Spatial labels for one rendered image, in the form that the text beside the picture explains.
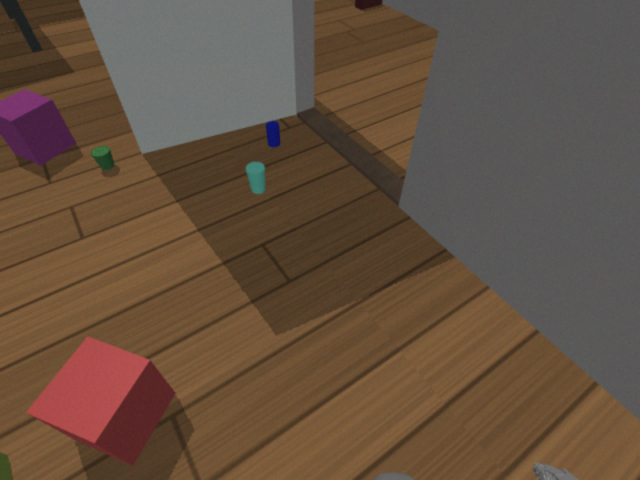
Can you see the right robot hand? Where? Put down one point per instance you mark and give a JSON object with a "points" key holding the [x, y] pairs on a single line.
{"points": [[546, 472]]}

